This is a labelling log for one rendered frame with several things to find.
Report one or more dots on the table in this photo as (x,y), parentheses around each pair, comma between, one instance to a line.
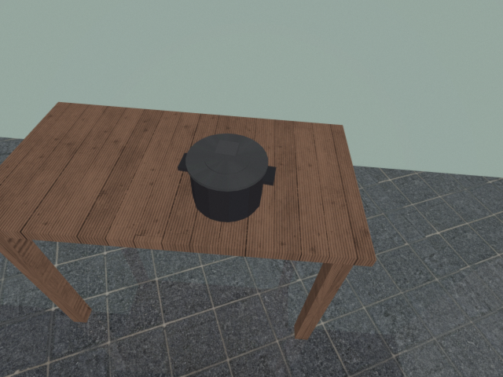
(106,175)

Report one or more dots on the knob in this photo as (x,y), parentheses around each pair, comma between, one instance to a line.
(227,151)

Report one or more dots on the pot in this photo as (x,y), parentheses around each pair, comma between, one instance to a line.
(228,206)

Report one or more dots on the lid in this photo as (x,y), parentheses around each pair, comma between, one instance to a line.
(250,166)

